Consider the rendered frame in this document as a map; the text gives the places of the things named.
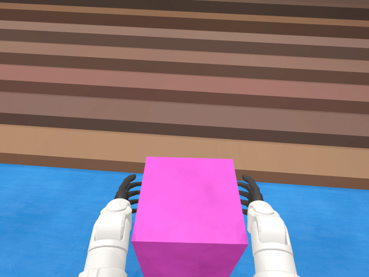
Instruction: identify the robot right hand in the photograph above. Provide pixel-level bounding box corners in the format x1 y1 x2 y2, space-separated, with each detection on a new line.
237 175 263 215

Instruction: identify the robot left forearm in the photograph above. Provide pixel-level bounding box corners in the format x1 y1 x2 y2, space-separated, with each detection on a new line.
78 199 132 277

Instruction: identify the carton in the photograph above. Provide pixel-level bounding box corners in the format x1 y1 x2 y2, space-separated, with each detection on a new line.
131 156 248 277

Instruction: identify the robot left hand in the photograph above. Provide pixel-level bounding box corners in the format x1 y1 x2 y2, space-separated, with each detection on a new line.
114 174 142 214

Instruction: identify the robot right forearm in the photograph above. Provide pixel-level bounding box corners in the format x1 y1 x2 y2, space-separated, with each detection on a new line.
247 200 300 277

